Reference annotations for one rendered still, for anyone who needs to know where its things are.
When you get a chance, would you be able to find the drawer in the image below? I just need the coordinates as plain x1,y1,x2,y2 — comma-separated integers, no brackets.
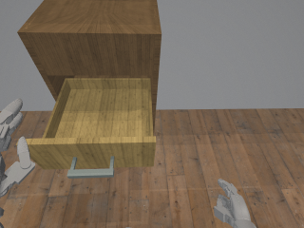
16,78,156,170

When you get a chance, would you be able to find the robot right hand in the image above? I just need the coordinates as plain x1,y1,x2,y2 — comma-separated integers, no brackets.
214,179,251,228

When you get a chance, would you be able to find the cabinet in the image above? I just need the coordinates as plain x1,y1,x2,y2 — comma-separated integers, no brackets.
17,0,162,136

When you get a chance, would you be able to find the handle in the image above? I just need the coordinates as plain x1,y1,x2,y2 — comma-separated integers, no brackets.
66,156,115,179

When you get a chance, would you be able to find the robot left hand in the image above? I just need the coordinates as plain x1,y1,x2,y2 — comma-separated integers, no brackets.
0,98,35,198

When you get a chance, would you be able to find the robot right forearm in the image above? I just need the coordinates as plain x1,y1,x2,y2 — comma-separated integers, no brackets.
233,218,256,228

